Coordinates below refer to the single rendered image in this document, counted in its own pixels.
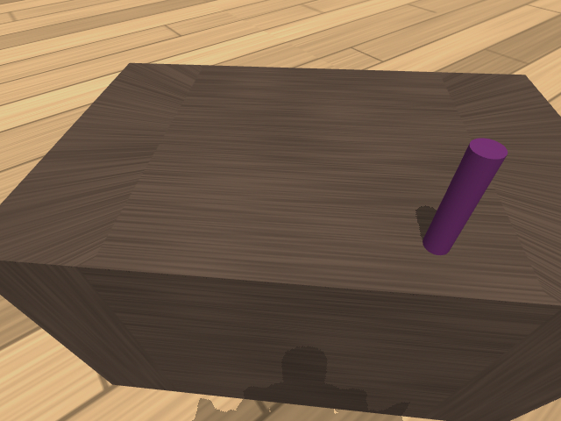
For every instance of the can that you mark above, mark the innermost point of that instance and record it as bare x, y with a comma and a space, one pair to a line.
480, 163

